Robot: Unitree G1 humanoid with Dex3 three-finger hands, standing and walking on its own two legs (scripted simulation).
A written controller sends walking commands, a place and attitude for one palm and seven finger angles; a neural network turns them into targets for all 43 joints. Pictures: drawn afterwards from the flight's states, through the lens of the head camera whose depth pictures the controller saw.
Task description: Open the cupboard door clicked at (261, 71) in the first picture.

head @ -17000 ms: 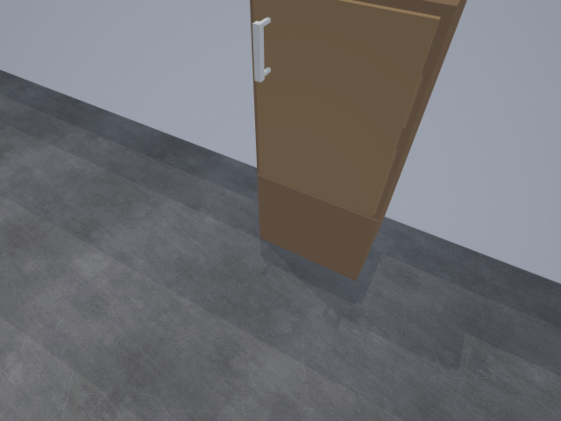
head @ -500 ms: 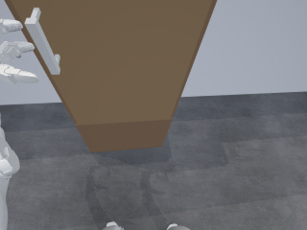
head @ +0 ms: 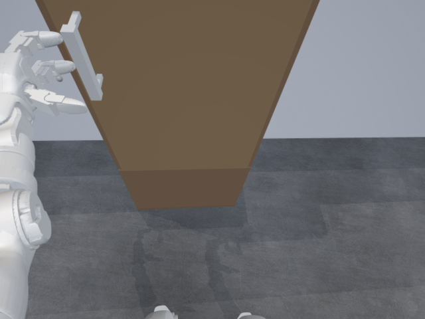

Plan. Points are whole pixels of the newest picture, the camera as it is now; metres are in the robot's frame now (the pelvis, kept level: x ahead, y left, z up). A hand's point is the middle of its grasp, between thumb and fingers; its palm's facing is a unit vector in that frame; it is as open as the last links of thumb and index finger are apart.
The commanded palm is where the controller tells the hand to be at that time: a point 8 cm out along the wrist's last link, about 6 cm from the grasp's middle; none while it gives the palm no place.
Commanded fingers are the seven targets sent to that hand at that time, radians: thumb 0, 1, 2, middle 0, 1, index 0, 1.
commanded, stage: slide the fingers in behind the handle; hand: left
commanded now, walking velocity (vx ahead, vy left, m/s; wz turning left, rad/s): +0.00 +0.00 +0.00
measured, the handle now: (86, 59) +0.55 +0.20 +0.15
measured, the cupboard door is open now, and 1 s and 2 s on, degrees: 0 0 0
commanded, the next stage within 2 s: move the hooked fingers beside the handle in 1.02 s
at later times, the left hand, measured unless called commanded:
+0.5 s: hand (70, 83) +0.49 +0.22 +0.14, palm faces +0.10 -0.99 +0.00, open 15.3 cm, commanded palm +0.48 +0.22 +0.14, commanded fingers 0.00 -0.50 0.30 -0.30 -1.20 -0.30 -1.20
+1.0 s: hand (71, 84) +0.49 +0.22 +0.14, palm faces +0.11 -0.99 +0.00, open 15.4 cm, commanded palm +0.48 +0.21 +0.14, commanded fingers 0.00 -0.50 0.30 -0.30 -1.20 -0.30 -1.20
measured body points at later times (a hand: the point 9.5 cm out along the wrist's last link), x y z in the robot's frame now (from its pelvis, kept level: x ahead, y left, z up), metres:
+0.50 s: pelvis -0.01 -0.01 +0.00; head +0.08 +0.01 +0.44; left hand +0.48 +0.27 +0.14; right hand +0.01 -0.27 -0.12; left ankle +0.01 +0.10 -0.71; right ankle -0.04 -0.13 -0.71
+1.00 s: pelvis -0.01 -0.01 +0.00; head +0.08 +0.01 +0.44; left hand +0.48 +0.27 +0.14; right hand +0.01 -0.28 -0.12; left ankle +0.01 +0.10 -0.71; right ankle -0.04 -0.13 -0.71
